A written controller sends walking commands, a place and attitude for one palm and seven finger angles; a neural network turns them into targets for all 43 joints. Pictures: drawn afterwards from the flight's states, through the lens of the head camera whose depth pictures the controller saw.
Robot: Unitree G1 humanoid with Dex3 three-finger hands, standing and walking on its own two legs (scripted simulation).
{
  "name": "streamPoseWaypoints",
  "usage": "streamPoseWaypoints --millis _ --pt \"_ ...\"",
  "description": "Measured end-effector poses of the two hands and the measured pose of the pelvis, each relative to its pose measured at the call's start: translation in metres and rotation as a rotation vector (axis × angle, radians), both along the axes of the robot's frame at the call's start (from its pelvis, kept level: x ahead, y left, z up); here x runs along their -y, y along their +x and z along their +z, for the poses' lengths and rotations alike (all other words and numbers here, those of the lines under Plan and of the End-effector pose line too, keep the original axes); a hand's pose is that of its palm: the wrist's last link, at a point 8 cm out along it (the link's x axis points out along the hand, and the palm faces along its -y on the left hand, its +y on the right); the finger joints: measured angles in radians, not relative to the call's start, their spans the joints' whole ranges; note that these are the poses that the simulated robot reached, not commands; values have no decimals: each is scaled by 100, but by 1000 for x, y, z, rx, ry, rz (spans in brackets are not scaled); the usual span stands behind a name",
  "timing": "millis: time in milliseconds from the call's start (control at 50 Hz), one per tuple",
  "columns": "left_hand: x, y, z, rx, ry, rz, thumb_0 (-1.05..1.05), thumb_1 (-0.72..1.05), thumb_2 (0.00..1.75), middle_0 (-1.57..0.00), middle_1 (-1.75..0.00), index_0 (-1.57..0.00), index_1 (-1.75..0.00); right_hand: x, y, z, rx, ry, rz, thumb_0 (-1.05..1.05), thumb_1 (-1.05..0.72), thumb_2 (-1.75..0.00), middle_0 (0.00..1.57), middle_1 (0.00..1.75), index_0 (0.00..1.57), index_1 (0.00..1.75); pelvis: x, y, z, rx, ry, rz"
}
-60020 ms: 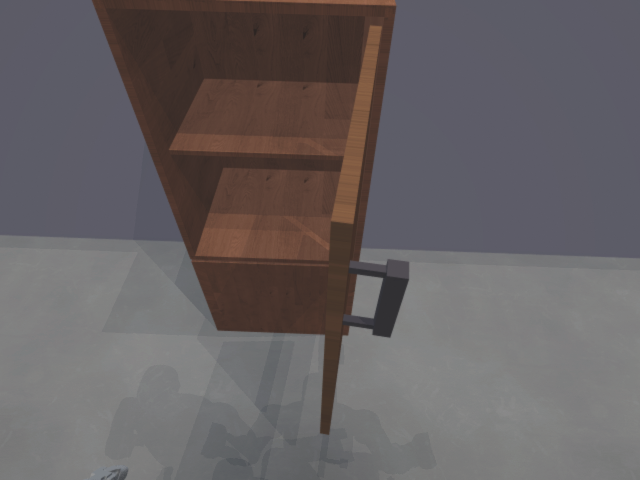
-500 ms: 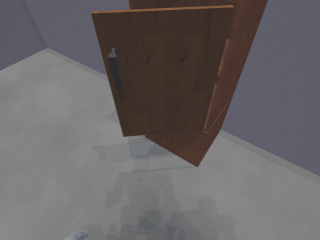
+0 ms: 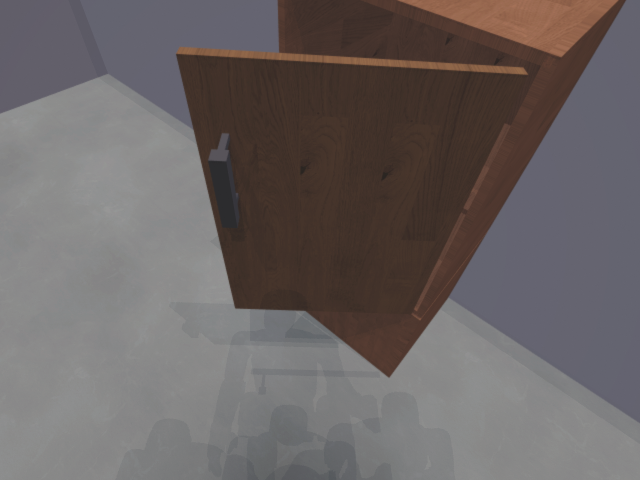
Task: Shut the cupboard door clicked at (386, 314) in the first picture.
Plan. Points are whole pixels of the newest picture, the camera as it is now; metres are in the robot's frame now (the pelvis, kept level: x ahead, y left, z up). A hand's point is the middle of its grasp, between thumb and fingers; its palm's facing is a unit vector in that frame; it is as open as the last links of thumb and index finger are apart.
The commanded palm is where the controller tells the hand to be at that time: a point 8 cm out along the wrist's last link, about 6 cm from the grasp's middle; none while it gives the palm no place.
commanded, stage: come to a stop and stand still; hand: left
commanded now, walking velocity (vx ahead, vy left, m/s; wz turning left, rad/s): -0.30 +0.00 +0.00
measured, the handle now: (227, 181) +0.48 +0.17 +0.09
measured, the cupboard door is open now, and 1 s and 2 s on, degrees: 40 40 40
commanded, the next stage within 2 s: look again from close up in 1.84 s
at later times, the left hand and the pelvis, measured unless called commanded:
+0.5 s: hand out of the picture +0.09 +0.18 -0.18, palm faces +0.08 -0.97 -0.21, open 7.4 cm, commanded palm none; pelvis +0.03 -0.01 +0.00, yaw +2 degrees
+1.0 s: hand out of the picture +0.01 +0.14 -0.17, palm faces +0.02 -0.98 -0.20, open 7.3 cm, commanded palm none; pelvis +0.00 -0.03 +0.01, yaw +0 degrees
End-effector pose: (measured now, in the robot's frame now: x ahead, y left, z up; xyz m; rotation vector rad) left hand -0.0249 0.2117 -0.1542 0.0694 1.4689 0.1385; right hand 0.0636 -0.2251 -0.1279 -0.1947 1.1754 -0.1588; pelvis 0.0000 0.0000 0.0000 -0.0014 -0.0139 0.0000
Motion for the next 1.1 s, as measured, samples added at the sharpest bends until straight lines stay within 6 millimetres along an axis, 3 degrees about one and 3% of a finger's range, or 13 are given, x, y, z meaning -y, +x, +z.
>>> streamPoseWaypoints --millis 80,220,340,420,520,680,860,1100 --pt "5 38 8 72 41 8 1 93 89 -20 -29 -20 -30 16 0 -5 -94 -1 15 -1 -94 -90 20 30 21 30 12 13 3 3 0 16" --pt "14 74 12 103 99 -20 1 93 89 -20 -29 -20 -30 47 10 -19 -156 37 -33 0 -92 -90 20 30 20 30 39 35 -3 -8 18 26" --pt "13 103 18 158 110 -22 0 91 89 -20 -30 -20 -30 59 14 -15 -179 4 -31 0 -91 -90 20 30 20 30 34 38 1 -19 19 33" --pt "0 109 16 188 103 -13 0 91 89 -20 -30 -20 -30 55 20 -4 -169 -33 -18 0 -91 -90 20 30 20 30 23 32 3 -20 23 37" --pt "-25 105 1 186 92 2 0 91 89 -20 -30 -20 -30 38 22 3 -112 -70 2 0 -91 -90 20 30 20 30 7 25 -4 -5 7 32" --pt "-36 79 9 134 87 -9 0 91 89 -20 -29 -20 -30 6 13 9 -76 -25 16 0 -91 -90 20 30 20 30 2 16 6 -13 -8 12" --pt "-7 51 16 111 92 -44 0 91 89 -20 -29 -20 -30 21 -27 -11 -118 37 -55 0 -92 -90 20 30 21 30 18 0 3 -5 10 -4" --pt "35 15 14 66 45 -34 0 93 89 -20 -29 -20 -30 37 -98 -8 -276 53 -91 0 -91 -90 20 30 20 30 40 -6 9 17 7 8"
